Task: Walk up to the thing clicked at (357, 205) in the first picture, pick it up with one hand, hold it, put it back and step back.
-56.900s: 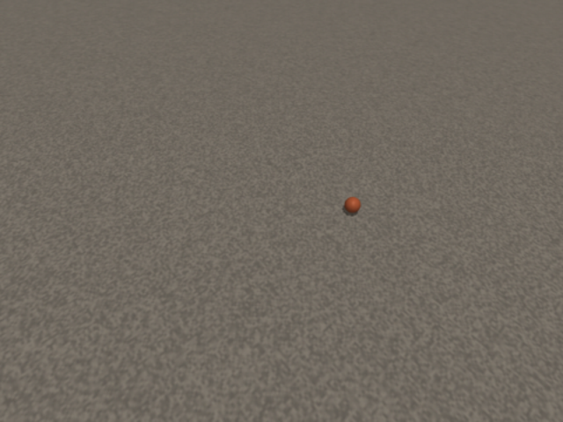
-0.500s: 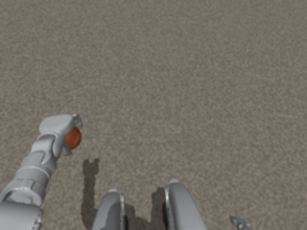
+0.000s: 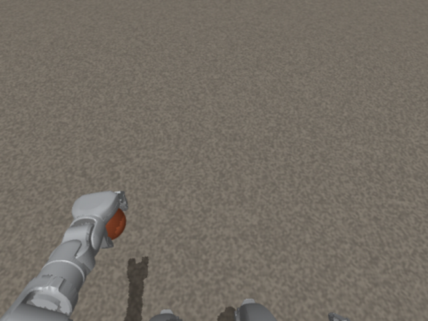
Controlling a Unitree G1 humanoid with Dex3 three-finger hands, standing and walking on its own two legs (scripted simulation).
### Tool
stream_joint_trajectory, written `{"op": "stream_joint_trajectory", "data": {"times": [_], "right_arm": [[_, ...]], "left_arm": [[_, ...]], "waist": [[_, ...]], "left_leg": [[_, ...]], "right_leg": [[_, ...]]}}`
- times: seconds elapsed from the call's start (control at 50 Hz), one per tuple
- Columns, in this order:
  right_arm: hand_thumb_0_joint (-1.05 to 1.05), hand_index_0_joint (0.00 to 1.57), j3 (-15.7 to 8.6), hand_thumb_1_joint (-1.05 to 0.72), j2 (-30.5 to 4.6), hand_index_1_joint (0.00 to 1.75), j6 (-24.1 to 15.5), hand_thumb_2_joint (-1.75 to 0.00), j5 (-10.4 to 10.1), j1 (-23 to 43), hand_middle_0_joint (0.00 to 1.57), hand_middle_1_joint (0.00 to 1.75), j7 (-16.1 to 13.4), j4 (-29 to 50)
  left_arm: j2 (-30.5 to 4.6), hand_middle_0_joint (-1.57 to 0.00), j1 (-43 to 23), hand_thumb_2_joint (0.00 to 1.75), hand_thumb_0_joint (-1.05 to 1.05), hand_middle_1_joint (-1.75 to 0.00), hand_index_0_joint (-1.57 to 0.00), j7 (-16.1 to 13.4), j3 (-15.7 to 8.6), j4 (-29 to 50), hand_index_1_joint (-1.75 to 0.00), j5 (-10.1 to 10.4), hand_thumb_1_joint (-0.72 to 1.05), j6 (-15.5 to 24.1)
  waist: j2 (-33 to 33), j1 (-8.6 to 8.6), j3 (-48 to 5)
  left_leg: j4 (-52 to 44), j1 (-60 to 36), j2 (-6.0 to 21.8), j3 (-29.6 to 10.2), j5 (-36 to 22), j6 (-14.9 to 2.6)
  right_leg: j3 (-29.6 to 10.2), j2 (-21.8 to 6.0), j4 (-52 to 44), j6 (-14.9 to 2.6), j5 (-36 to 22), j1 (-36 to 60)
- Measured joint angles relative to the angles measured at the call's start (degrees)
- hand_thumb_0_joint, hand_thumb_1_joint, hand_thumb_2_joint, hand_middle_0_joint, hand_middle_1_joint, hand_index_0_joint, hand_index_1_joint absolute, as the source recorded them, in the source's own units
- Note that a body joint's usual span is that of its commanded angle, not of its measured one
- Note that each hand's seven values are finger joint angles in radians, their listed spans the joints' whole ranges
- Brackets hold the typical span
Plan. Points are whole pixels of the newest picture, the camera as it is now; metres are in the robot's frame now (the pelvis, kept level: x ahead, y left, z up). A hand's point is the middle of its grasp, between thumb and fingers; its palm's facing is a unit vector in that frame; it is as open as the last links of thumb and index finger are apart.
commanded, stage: hold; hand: left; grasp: from above
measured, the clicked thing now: (107, 222) +0.35 +0.22 -0.10
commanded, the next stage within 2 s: crouch in 2.00 s
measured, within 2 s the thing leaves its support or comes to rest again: neither
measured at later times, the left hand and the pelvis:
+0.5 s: hand (93, 219) +0.33 +0.23 -0.03, palm faces -0.46 -0.06 -0.89, open 10.1 cm; pelvis +0.02 +0.00 +0.03, yaw +0 degrees
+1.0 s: hand (93, 224) +0.31 +0.21 -0.01, palm faces -0.46 -0.05 -0.89, open 10.1 cm; pelvis +0.01 -0.01 +0.04, yaw -1 degrees
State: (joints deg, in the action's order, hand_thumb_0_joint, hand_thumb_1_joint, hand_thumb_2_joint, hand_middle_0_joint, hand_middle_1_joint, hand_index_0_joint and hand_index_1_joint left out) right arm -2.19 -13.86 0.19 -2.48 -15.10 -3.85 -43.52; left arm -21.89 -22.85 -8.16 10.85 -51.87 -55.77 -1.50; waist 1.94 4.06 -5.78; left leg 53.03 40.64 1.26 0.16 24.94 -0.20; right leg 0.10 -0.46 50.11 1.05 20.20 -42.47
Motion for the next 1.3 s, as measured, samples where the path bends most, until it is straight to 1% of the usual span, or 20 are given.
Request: {"op": "stream_joint_trajectory", "data": {"times": [0.06,0.26,0.42,0.6,0.72,1.1,1.3], "right_arm": [[0.01,0.2,-0.1,-0.9,0.22,0.3,0.28,-0.9,0.04,0.05,0.2,0.3,0.18,0.04],[0.01,0.2,-0.43,-0.9,0.16,0.3,1.24,-0.89,-0.07,0.89,0.2,0.3,0.6,0.66],[0.01,0.2,-0.72,-0.9,-0.34,0.3,1.94,-0.89,-0.31,1.4,0.2,0.3,1.04,1.7],[0.01,0.2,-0.81,-0.9,-0.8,0.3,2.63,-0.9,-0.62,1.69,0.2,0.3,1.19,2.51],[0.01,0.2,-0.65,-0.91,-0.85,0.3,2.92,-0.9,-0.75,1.95,0.2,0.3,1.07,3.03],[0.01,0.2,-0.16,-0.91,-0.88,0.3,2.91,-0.9,-1.07,2.99,0.2,0.3,0.57,3.7],[0.01,0.2,0.02,-0.92,-1.01,0.3,2.8,-0.9,-1.25,3.55,0.2,0.3,0.29,3.51]], "left_arm": [[0.09,-0.52,0.95,0.6,0.02,-0.76,-0.6,0.64,0.11,1.0,-0.73,0.24,0.0,0.04],[-0.36,-0.52,3.94,0.61,0.02,-0.77,-0.59,3.15,0.91,4.77,-0.74,-0.7,0.0,1.15],[-0.6,-0.52,5.43,0.62,0.02,-0.77,-0.59,4.46,0.91,7.36,-0.74,-1.07,-0.01,1.33],[-0.82,-0.52,6.89,0.63,0.02,-0.77,-0.59,5.99,1.06,9.98,-0.74,-0.74,-0.01,1.24],[-1.1,-0.52,7.97,0.63,0.02,-0.78,-0.59,7.57,1.11,11.96,-0.75,-0.73,-0.02,1.51],[-0.99,-0.51,9.94,0.62,0.02,-0.79,-0.59,9.34,0.92,15.59,-0.75,-0.38,-0.01,1.86],[-1.06,-0.52,10.08,0.6,0.02,-0.79,-0.6,9.85,0.99,16.18,-0.75,-0.29,-0.01,1.69]], "waist": [[0.08,-0.38,0.2],[0.34,-1.5,0.49],[0.32,-2.21,0.73],[0.73,-2.81,1.13],[0.81,-3.12,1.53],[1.04,-3.75,3.02],[1.08,-4.0,3.49]], "left_leg": [[-2.24,-2.43,-0.07,0.15,-0.55,-0.04],[-7.46,-8.33,-0.34,0.6,-1.78,-0.29],[-10.31,-11.69,-0.52,0.83,-2.6,-0.28],[-12.57,-14.56,-0.55,0.86,-3.46,-0.15],[-13.92,-16.04,-0.52,1.08,-4.15,0.0],[-17.71,-19.81,-0.52,1.29,-6.53,0.43],[-19.84,-22.02,-0.54,1.3,-7.62,0.55]], "right_leg": [[-0.11,-0.06,-2.17,0.07,-0.52,2.39],[-0.47,-0.29,-7.07,0.31,-1.6,8.11],[-0.68,-0.44,-9.5,0.33,-2.23,11.24],[-0.68,-0.45,-11.31,0.21,-2.82,13.92],[-0.89,-0.39,-12.14,0.05,-3.31,15.07],[-1.1,-0.33,-14.66,-0.39,-5.05,18.19],[-1.09,-0.32,-16.39,-0.51,-5.91,20.22]]}}
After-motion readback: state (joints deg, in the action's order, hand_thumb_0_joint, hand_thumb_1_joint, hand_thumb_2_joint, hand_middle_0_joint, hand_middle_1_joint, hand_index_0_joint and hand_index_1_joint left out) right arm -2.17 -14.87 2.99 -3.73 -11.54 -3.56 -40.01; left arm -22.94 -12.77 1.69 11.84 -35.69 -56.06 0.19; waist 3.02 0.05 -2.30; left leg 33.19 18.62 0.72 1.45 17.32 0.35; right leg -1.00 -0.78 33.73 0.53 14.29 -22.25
